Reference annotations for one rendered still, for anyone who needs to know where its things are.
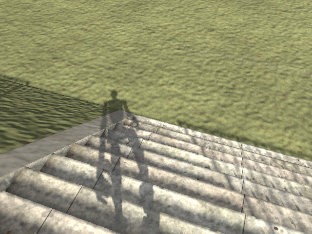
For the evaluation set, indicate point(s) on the stairs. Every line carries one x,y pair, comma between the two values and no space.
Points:
152,177

